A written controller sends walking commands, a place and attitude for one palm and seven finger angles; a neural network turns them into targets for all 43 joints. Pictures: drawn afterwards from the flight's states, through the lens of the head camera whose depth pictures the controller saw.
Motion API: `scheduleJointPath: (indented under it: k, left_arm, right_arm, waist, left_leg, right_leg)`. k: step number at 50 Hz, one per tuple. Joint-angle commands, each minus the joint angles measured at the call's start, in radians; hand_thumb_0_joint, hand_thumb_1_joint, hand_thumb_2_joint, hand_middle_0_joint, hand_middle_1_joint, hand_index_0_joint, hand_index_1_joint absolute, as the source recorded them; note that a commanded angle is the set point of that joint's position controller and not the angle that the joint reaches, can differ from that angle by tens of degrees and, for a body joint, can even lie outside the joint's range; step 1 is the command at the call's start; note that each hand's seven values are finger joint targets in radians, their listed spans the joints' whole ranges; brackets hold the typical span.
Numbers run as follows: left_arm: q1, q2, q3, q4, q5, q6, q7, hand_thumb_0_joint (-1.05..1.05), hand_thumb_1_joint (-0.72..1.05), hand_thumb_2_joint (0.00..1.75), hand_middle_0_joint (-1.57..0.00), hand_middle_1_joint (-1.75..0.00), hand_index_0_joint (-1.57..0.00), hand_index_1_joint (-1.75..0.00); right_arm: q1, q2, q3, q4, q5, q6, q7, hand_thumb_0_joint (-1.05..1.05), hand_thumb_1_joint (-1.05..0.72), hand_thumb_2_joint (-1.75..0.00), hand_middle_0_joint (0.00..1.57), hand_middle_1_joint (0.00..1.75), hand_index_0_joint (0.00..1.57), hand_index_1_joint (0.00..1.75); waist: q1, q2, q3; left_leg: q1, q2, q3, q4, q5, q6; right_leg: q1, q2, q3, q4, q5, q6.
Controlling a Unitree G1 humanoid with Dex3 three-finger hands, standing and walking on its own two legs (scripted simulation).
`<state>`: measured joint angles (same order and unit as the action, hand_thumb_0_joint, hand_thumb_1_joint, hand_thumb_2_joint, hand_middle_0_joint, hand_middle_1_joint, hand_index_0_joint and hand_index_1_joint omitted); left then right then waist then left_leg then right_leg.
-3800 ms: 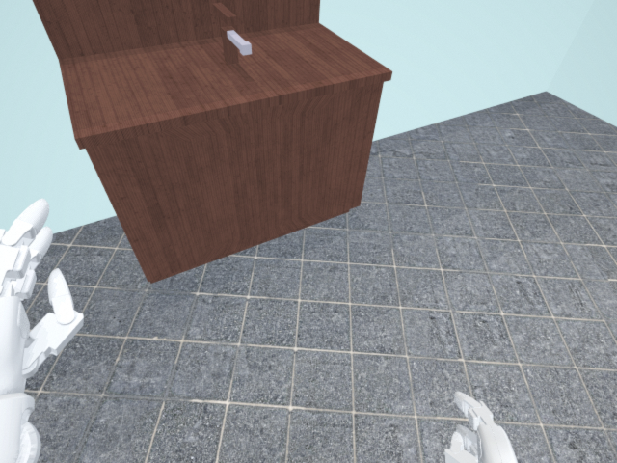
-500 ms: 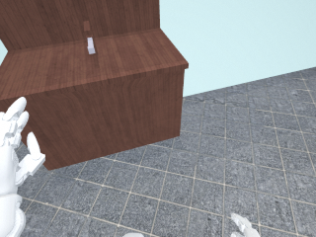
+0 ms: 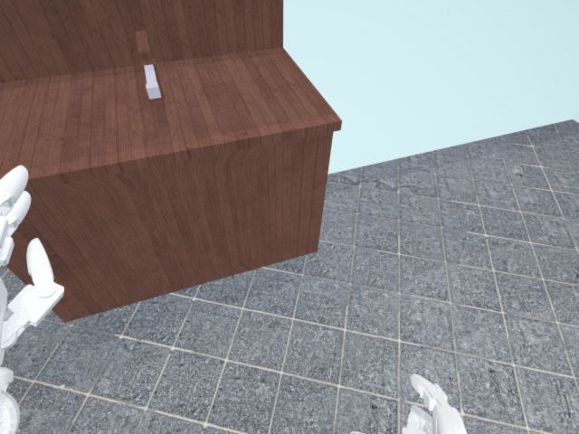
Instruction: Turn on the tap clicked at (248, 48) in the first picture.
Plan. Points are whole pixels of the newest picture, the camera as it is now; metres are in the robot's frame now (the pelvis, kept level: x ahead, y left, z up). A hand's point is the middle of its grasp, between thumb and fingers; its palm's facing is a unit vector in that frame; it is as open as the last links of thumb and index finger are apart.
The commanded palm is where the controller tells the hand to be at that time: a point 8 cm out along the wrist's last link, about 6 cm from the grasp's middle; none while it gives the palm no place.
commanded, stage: take the last steps up to it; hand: left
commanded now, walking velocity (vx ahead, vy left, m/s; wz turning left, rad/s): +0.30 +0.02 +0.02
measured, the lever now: (153, 90) +0.84 +0.38 +0.04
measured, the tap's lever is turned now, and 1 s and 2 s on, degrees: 0 0 0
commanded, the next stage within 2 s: come to a stop and stand still in 1.74 s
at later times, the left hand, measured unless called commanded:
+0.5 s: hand (112, 214) +0.31 +0.22 +0.18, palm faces +0.41 -0.80 -0.44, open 7.4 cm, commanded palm +0.26 +0.27 +0.17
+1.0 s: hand (161, 158) +0.43 +0.21 +0.16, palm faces +0.46 -0.78 -0.43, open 7.4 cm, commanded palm +0.37 +0.25 +0.17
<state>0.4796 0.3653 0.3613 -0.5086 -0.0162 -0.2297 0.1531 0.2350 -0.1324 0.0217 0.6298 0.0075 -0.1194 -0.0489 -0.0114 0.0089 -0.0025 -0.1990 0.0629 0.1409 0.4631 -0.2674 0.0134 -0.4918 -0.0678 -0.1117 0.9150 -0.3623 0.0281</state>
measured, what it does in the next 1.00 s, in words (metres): walks ahead: right foot, then left foot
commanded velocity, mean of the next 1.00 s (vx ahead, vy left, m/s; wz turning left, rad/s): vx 0.30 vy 0.04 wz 0.02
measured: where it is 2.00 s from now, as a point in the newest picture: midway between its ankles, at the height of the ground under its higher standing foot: (303, 384)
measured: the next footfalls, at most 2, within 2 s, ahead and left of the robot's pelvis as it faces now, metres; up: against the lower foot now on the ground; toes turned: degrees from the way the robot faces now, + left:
right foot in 0.12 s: +0.11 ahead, -0.11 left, +0.00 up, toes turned -9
left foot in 0.54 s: +0.20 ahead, +0.12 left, +0.00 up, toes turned +10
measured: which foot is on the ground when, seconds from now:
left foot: down 0.00-0.14, up 0.16-0.52, down 0.54-0.90, up 0.92-1.00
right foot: up 0.00-0.10, down 0.12-0.54, up 0.56-0.86, down 0.88-1.00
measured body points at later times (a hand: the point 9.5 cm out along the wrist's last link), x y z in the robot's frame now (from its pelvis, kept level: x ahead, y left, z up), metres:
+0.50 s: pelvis +0.11 -0.02 +0.00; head +0.13 -0.01 +0.44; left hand +0.28 +0.26 +0.20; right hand +0.27 -0.28 -0.09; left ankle +0.16 +0.11 -0.73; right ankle +0.07 -0.10 -0.74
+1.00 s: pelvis +0.22 -0.04 -0.01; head +0.24 -0.06 +0.43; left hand +0.40 +0.25 +0.19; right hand +0.38 -0.26 -0.13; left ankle +0.17 +0.09 -0.67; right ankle +0.25 -0.13 -0.74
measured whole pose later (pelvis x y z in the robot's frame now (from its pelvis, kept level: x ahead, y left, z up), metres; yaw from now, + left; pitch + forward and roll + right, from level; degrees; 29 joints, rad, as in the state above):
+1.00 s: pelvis +0.22 -0.04 -0.01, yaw +2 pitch -1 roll +1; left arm 0.41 0.33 0.35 -0.43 -0.02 -0.21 0.15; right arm 0.19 -0.21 0.00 0.69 0.01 -0.07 -0.05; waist 0.02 0.06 0.06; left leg -0.43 0.06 0.06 1.11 -0.45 -0.01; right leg -0.32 -0.06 -0.17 0.62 -0.30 -0.05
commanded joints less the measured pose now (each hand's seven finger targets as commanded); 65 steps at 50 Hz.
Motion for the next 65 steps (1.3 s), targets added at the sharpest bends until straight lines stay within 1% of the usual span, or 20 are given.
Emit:
scheduleJointPath:
  k: [1,5,7,8,15,24,26,27,29,35,42,43,44,45,46,52,59,61,63,65]
  left_arm:
    - [-0.08,0.165,0.102,-0.169,-0.001,-0.044,0.007,0.0,0.9,0.9,-0.2,-0.3,-0.2,-0.3]
    - [-0.125,0.163,0.094,-0.1,0.007,-0.02,0.013,0.0,0.9,0.9,-0.2,-0.3,-0.2,-0.3]
    - [-0.146,0.217,0.124,-0.107,0.009,-0.015,0.018,0.0,0.9,0.9,-0.2,-0.3,-0.2,-0.3]
    - [-0.195,0.213,0.124,-0.134,0.001,-0.024,0.018,0.0,0.9,0.9,-0.2,-0.3,-0.2,-0.3]
    - [-0.087,0.198,0.136,-0.231,-0.002,-0.073,0.016,0.0,0.9,0.9,-0.2,-0.3,-0.2,-0.3]
    - [-0.04,0.166,0.136,-0.235,-0.018,-0.049,0.049,0.0,0.9,0.9,-0.2,-0.3,-0.2,-0.3]
    - [-0.093,0.153,0.104,-0.254,-0.016,-0.057,0.045,0.0,0.9,0.9,-0.2,-0.3,-0.2,-0.3]
    - [-0.111,0.149,0.101,-0.251,-0.017,-0.066,0.044,0.0,0.9,0.9,-0.2,-0.3,-0.2,-0.3]
    - [-0.139,0.201,0.115,-0.16,-0.001,-0.064,0.034,0.0,0.9,0.9,-0.2,-0.3,-0.2,-0.3]
    - [-0.079,0.161,0.104,-0.268,-0.004,-0.055,0.017,0.0,0.9,0.9,-0.2,-0.3,-0.2,-0.3]
    - [-0.072,0.151,0.121,-0.136,-0.01,-0.039,0.021,0.0,0.9,0.9,-0.2,-0.3,-0.2,-0.3]
    - [-0.09,0.156,0.119,-0.119,-0.005,-0.035,0.023,0.0,0.9,0.9,-0.2,-0.3,-0.2,-0.3]
    - [-0.116,0.169,0.118,-0.109,0.003,-0.033,0.025,0.0,0.9,0.9,-0.2,-0.3,-0.2,-0.3]
    - [-0.116,0.181,0.116,-0.092,0.005,-0.023,0.024,0.0,0.9,0.9,-0.2,-0.3,-0.2,-0.3]
    - [-0.159,0.21,0.135,-0.133,-0.007,-0.024,0.028,0.0,0.9,0.9,-0.2,-0.3,-0.2,-0.3]
    - [-0.112,0.18,0.128,-0.191,-0.001,-0.065,0.016,0.0,0.9,0.9,-0.2,-0.3,-0.2,-0.3]
    - [-0.036,0.175,0.145,-0.3,-0.015,-0.058,0.05,0.0,0.9,0.9,-0.2,-0.3,-0.2,-0.3]
    - [-0.05,0.165,0.131,-0.292,-0.017,-0.062,0.05,0.0,0.9,0.9,-0.2,-0.3,-0.2,-0.3]
    - [-0.077,0.165,0.124,-0.271,-0.018,-0.076,0.047,0.0,0.9,0.9,-0.2,-0.3,-0.2,-0.3]
    - [-0.126,0.214,0.15,-0.183,-0.012,-0.066,0.031,0.0,0.9,0.9,-0.2,-0.3,-0.2,-0.3]
  right_arm:
    - [-0.097,-0.177,-0.059,-0.139,-0.01,-0.046,-0.027,0.0,-0.9,-0.9,0.2,0.3,0.2,0.3]
    - [-0.114,-0.166,-0.054,-0.13,-0.006,-0.026,-0.033,0.0,-0.9,-0.9,0.2,0.3,0.2,0.3]
    - [-0.139,-0.145,-0.051,-0.151,-0.003,-0.022,-0.028,0.0,-0.9,-0.9,0.2,0.3,0.2,0.3]
    - [-0.137,-0.166,-0.056,-0.137,-0.012,-0.026,-0.021,0.0,-0.9,-0.9,0.2,0.3,0.2,0.3]
    - [-0.149,-0.159,-0.057,-0.127,-0.008,0.012,-0.014,0.0,-0.9,-0.9,0.2,0.3,0.2,0.3]
    - [-0.085,-0.165,-0.079,-0.182,-0.011,0.005,-0.029,0.0,-0.9,-0.9,0.2,0.3,0.2,0.3]
    - [-0.071,-0.198,-0.091,-0.189,-0.006,0.004,-0.04,0.0,-0.9,-0.9,0.2,0.3,0.2,0.3]
    - [-0.083,-0.214,-0.093,-0.191,-0.005,0.007,-0.037,0.0,-0.9,-0.9,0.2,0.3,0.2,0.3]
    - [-0.109,-0.183,-0.063,-0.179,-0.013,-0.003,-0.029,0.0,-0.9,-0.9,0.2,0.3,0.2,0.3]
    - [-0.091,-0.183,-0.071,-0.155,0.0,-0.032,-0.012,0.0,-0.9,-0.9,0.2,0.3,0.2,0.3]
    - [-0.096,-0.17,-0.06,-0.147,-0.003,-0.033,-0.022,0.0,-0.9,-0.9,0.2,0.3,0.2,0.3]
    - [-0.103,-0.166,-0.061,-0.146,0.0,-0.027,-0.024,0.0,-0.9,-0.9,0.2,0.3,0.2,0.3]
    - [-0.089,-0.146,-0.061,-0.142,0.002,-0.02,-0.024,0.0,-0.9,-0.9,0.2,0.3,0.2,0.3]
    - [-0.103,-0.121,-0.05,-0.157,0.004,-0.019,-0.022,0.0,-0.9,-0.9,0.2,0.3,0.2,0.3]
    - [-0.152,-0.143,-0.048,-0.162,-0.002,-0.025,-0.02,0.0,-0.9,-0.9,0.2,0.3,0.2,0.3]
    - [-0.146,-0.156,-0.052,-0.132,-0.004,0.01,-0.011,0.0,-0.9,-0.9,0.2,0.3,0.2,0.3]
    - [-0.097,-0.152,-0.072,-0.183,-0.015,-0.004,-0.02,0.0,-0.9,-0.9,0.2,0.3,0.2,0.3]
    - [-0.074,-0.175,-0.087,-0.187,-0.007,-0.001,-0.033,0.0,-0.9,-0.9,0.2,0.3,0.2,0.3]
    - [-0.084,-0.196,-0.092,-0.204,0.002,0.0,-0.026,0.0,-0.9,-0.9,0.2,0.3,0.2,0.3]
    - [-0.107,-0.175,-0.072,-0.178,-0.009,-0.011,-0.028,0.0,-0.9,-0.9,0.2,0.3,0.2,0.3]
  waist:
    - [0.006,0.177,-0.039]
    - [0.021,0.035,-0.083]
    - [0.033,-0.344,-0.086]
    - [0.026,-0.259,-0.076]
    - [0.001,-0.074,-0.072]
    - [0.016,-0.108,-0.13]
    - [-0.014,0.085,-0.141]
    - [-0.007,0.293,-0.146]
    - [-0.006,0.23,-0.068]
    - [0.016,0.194,-0.071]
    - [0.013,0.136,-0.078]
    - [0.019,0.085,-0.093]
    - [0.017,-0.098,-0.116]
    - [0.022,-0.321,-0.107]
    - [0.037,-0.298,-0.07]
    - [0.006,-0.139,-0.064]
    - [0.022,-0.061,-0.144]
    - [0.001,0.058,-0.155]
    - [0.005,0.32,-0.137]
    - [-0.004,0.238,-0.043]
  left_leg:
    - [-0.016,0.234,-0.167,-0.186,0.118,0.136]
    - [-0.146,0.151,-0.076,0.11,-0.059,0.076]
    - [-0.478,-0.048,-0.03,0.642,-0.309,0.001]
    - [-0.499,-0.02,-0.143,0.772,-0.253,-0.014]
    - [-0.381,0.051,-0.104,0.556,-0.053,-0.04]
    - [-0.06,-0.03,0.058,0.028,0.086,-0.015]
    - [0.16,0.073,-0.113,-0.071,0.109,0.048]
    - [0.281,0.283,-0.419,-0.107,0.23,0.149]
    - [0.154,0.385,-0.562,-0.202,0.147,0.236]
    - [0.043,0.234,-0.199,-0.17,0.196,0.168]
    - [-0.056,0.189,-0.087,-0.029,0.056,0.087]
    - [-0.099,0.156,-0.05,0.089,0.009,0.068]
    - [-0.215,0.08,0.003,0.322,-0.075,0.04]
    - [-0.426,-0.044,0.016,0.573,-0.274,-0.001]
    - [-0.502,-0.02,-0.098,0.738,-0.308,-0.014]
    - [-0.359,0.053,-0.105,0.56,-0.097,-0.034]
    - [-0.069,-0.041,0.048,0.052,0.067,-0.021]
    - [0.12,0.016,-0.033,-0.047,0.116,0.01]
    - [0.265,0.339,-0.514,-0.141,0.301,0.197]
    - [0.134,0.367,-0.559,-0.185,0.172,0.243]
  right_leg:
    - [0.099,0.022,-0.046,-0.198,0.019,0.01]
    - [0.392,0.019,-0.017,-0.458,0.062,-0.024]
    - [0.516,-0.342,0.633,-0.665,0.029,-0.212]
    - [0.471,-0.391,0.652,-0.702,-0.024,-0.23]
    - [0.365,-0.253,0.169,-0.626,0.339,-0.18]
    - [0.396,-0.173,0.115,-0.469,0.315,-0.135]
    - [0.217,-0.086,0.049,-0.181,0.237,-0.068]
    - [-0.013,0.016,-0.004,0.029,-0.127,-0.021]
    - [-0.132,0.005,0.1,0.283,-0.234,-0.029]
    - [-0.035,-0.025,0.032,0.064,-0.017,-0.006]
    - [0.286,0.054,-0.097,-0.382,0.086,0.001]
    - [0.369,0.036,-0.061,-0.443,0.099,-0.013]
    - [0.455,-0.091,0.139,-0.516,0.081,-0.074]
    - [0.529,-0.297,0.519,-0.612,0.139,-0.183]
    - [0.495,-0.394,0.624,-0.662,0.167,-0.236]
    - [0.358,-0.261,0.176,-0.609,0.354,-0.178]
    - [0.411,-0.183,0.113,-0.489,0.308,-0.146]
    - [0.296,-0.114,0.063,-0.277,0.249,-0.088]
    - [-0.056,0.045,0.018,0.111,-0.278,-0.024]
    - [-0.145,-0.008,0.103,0.25,-0.231,-0.023]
